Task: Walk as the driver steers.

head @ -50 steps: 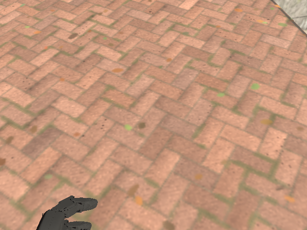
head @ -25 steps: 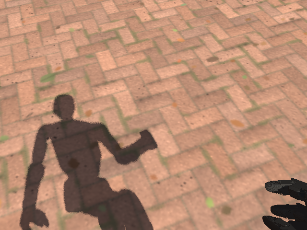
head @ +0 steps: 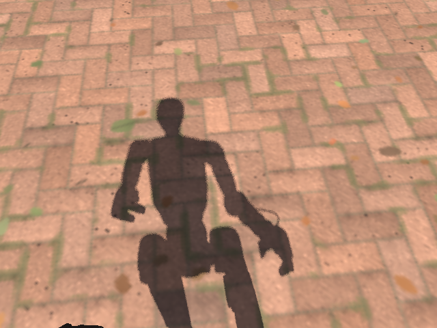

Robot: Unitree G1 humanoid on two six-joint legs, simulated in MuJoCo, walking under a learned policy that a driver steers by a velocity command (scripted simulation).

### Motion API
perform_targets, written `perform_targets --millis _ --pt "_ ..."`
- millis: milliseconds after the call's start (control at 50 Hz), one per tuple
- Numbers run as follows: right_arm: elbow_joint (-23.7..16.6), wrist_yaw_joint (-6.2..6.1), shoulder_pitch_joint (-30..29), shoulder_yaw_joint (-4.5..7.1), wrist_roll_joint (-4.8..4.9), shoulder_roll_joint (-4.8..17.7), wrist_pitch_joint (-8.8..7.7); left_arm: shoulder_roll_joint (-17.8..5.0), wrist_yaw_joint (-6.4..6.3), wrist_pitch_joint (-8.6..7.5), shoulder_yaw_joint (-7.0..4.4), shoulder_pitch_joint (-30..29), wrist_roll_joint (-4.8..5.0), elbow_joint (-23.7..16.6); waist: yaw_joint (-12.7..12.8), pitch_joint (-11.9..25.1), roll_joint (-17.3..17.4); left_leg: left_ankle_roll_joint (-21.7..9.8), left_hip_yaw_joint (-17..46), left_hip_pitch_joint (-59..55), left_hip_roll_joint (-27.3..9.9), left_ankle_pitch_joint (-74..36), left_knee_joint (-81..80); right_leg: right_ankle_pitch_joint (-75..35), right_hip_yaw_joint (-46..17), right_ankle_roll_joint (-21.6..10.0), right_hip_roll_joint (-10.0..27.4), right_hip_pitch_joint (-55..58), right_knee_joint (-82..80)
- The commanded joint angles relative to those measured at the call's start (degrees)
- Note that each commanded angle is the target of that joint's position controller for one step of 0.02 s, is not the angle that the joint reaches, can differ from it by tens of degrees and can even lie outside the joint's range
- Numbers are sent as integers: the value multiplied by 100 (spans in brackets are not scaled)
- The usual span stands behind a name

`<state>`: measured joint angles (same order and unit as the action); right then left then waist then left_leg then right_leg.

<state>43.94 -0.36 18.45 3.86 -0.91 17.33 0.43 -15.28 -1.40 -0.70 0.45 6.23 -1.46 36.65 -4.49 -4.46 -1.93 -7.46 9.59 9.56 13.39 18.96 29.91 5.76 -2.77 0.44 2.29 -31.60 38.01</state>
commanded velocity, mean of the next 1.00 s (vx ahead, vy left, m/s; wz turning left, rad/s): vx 0.03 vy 0.00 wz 0.60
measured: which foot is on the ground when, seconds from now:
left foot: down 0.00-0.04, up 0.06-0.36, down 0.38-0.74, up 0.76-1.00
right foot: up 0.00-0.00, down 0.02-0.40, up 0.42-0.72, down 0.74-1.00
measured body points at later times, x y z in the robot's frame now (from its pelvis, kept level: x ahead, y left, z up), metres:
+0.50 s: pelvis +0.03 -0.03 +0.01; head +0.05 +0.00 +0.46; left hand +0.12 +0.27 -0.10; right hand +0.15 -0.29 -0.10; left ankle +0.01 +0.06 -0.73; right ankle +0.09 -0.14 -0.68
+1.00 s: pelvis +0.03 -0.05 +0.02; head +0.07 -0.04 +0.46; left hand -0.01 +0.25 -0.07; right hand +0.30 -0.22 -0.10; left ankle -0.05 +0.04 -0.66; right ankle +0.08 -0.14 -0.73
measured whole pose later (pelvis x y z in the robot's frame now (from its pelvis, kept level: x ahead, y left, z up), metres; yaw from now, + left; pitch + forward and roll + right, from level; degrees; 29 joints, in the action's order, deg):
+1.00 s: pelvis +0.03 -0.05 +0.02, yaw +37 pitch +0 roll +0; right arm 39.7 3.6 11.3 5.5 -0.5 19.5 5.3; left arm -15.8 -2.3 1.6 -1.8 9.7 -1.8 37.3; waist -0.4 -5.1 2.1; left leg 3.3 0.9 27.0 0.6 23.0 58.7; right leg 14.4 8.3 -1.5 2.1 -9.9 24.4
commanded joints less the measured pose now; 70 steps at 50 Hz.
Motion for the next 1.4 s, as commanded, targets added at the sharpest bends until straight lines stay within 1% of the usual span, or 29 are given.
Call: perform_targets --millis 20,40,60,80,120,200,360,380,400,420,480,520,620,700,720,760,780,820,880,1040,1120,1140,1160,1180,1200,1240,1280,1340,1400 --pt "-329 -61 -66 156 50 710 -69 -725 -49 -209 -229 866 -58 -68 572 729 440 193 860 71 -1354 -4511 842 -993 25 -335 -91 1802 -1242" --pt "-496 -64 108 91 77 502 -132 -994 -87 -287 -260 1175 -79 -71 567 1194 -192 374 535 501 -1004 -2704 1854 -3600 -918 -661 982 2756 -1011" --pt "-466 -111 834 102 155 371 -85 -1281 -48 -168 -374 1216 19 -66 385 1945 -1473 638 -224 1320 -11 1543 3316 -5820 -2431 -1861 2401 3608 -1071" --pt "-323 -123 711 112 -95 643 -27 -962 -4 -72 -323 1198 143 -98 402 1929 -771 638 -189 1677 -228 1953 3944 -5111 -2899 -2025 2389 3313 -1309" --pt "-293 -79 127 105 -87 562 99 -539 -15 -13 -212 753 79 -95 346 1227 -18 771 -27 1643 -506 1295 3998 -3034 -1835 -1567 1651 2470 -1599" --pt "-242 49 117 -29 24 278 328 -515 4 66 -212 351 -38 32 195 909 -577 918 -512 863 -669 943 2675 -866 -735 -1072 820 1539 -2110" --pt "-207 121 -124 -91 8 360 247 -1002 -15 342 -501 558 75 251 327 696 -685 322 -1025 -53 -907 82 89 1314 -550 -806 1006 1288 -2072" --pt "-270 129 -167 -72 -40 438 211 -978 -38 359 -520 546 66 249 296 520 -430 137 -604 -105 -1077 -62 -365 1494 -380 -584 944 1016 -1794" --pt "-364 109 -136 -7 -122 751 161 -795 -38 380 -502 549 67 146 312 433 608 -159 915 -58 -2000 267 -1346 1758 166 -265 513 578 -646" --pt "-400 73 -138 211 -76 1385 192 -672 -87 375 -468 27 121 -185 152 -150 1800 -758 2616 607 -3020 -383 -1799 2277 688 11 -612 -192 344" --pt "-451 -72 -594 190 -25 961 179 -651 -50 384 -486 303 100 -31 606 46 703 -673 1582 555 -2385 -1976 -1320 1895 -95 50 -396 -55 1980" --pt "-509 -62 -670 194 29 829 174 -655 -20 343 -488 381 10 -7 610 405 787 -554 1310 64 -2033 -2976 -980 1713 -13 123 -421 -18 1968" --pt "-452 22 -107 350 27 979 202 -559 -9 302 -378 -151 138 -329 211 714 1000 -521 1890 -587 -1979 -3224 -625 1838 -93 169 -580 262 637" --pt "-615 88 -591 417 74 1051 199 -673 -130 211 -393 390 162 -239 536 791 1139 -49 2302 -6 -1643 -2773 -467 1409 -134 85 -776 1719 -1179" --pt "-675 73 -762 395 127 963 183 -761 -195 162 -424 664 124 -159 697 808 1006 245 2156 492 -1372 -2041 -245 842 -205 56 -536 2463 -2014" --pt "-788 19 -127 286 99 430 166 -1680 -208 192 -575 252 30 -355 323 902 -1311 819 91 2304 -37 1598 1734 485 -2695 -945 2096 3253 -2585" --pt "-700 43 -342 407 -124 1025 209 -1348 -167 231 -539 338 13 -323 436 664 -739 853 -78 2306 -701 1377 2736 -211 -2317 -1293 2171 2737 -2422" --pt "-565 170 -325 452 -88 990 294 -750 -125 234 -358 -63 10 -391 217 355 -292 864 -207 2048 -871 724 3530 -726 -1066 -1133 1426 2202 -2226" --pt "-586 336 -313 360 27 814 375 -744 -162 210 -357 -32 -32 -380 274 382 -639 1031 -613 2248 -1015 338 3800 -1399 -126 -1040 1049 2460 -2040" --pt "-1135 471 -1168 141 104 444 429 -1078 22 151 -568 512 -40 -150 634 591 -871 929 -1277 1484 -1416 540 1790 -2136 777 -989 1504 2804 -1610" --pt "-1241 400 -1111 184 50 492 424 -1196 147 163 -636 574 131 -113 520 704 -863 671 -1586 657 -1232 256 565 -1818 1163 -601 1672 2514 -837" --pt "-1133 334 -739 213 -17 528 371 -1188 172 188 -647 581 184 -86 257 823 -497 545 -1426 8 -1181 -356 -171 -1374 1390 -336 1580 2109 -174" --pt "-999 221 -229 350 -121 1036 286 -1081 204 203 -626 769 183 -112 5 932 661 284 -67 -937 -1819 -1058 -1055 95 1650 36 1169 1029 1218" --pt "-1129 156 -127 560 20 2032 248 -548 213 263 -459 546 53 -680 198 924 2151 -651 2482 -1250 -3465 -3590 -1070 3439 1391 479 104 -716 2288" --pt "-1084 151 242 593 107 1749 226 -830 115 351 -489 100 -95 -626 -290 1239 1102 -1082 2159 -1369 -3371 -3643 -899 3332 366 477 178 -798 2972" --pt "-1071 59 -504 397 60 1242 271 -827 76 328 -498 175 49 -483 209 548 837 -747 1244 -593 -2625 -2558 -1035 2193 104 381 351 -697 2736" --pt "-1152 45 -856 307 68 1008 277 -993 93 318 -548 458 -97 -289 395 703 990 -509 1000 -253 -2052 -1277 -1246 1570 163 356 259 -257 2517" --pt "-1062 195 -568 315 18 1115 177 -968 213 341 -550 343 -146 -238 312 698 939 -598 1698 -160 -1926 1736 -1825 1398 133 338 56 -374 2060" --pt "-929 219 -232 322 -19 1172 84 -891 253 250 -529 -9 -123 -253 192 387 922 -684 2112 -207 -1942 1957 -1924 1288 35 388 -67 -633 1437"
Keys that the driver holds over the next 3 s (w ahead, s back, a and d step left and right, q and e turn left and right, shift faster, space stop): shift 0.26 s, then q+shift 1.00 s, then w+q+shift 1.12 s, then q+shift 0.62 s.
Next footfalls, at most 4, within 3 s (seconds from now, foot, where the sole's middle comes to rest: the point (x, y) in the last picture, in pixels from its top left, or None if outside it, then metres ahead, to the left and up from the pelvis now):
0.02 right None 0.18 -0.12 -0.76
0.38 left None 0.05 0.07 -0.76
0.74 right None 0.11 -0.13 -0.76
1.16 left None -0.03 0.07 -0.76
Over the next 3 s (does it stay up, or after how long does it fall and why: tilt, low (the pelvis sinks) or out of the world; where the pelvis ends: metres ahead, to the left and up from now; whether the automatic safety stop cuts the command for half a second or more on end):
stays up -0.16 0.90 -0.02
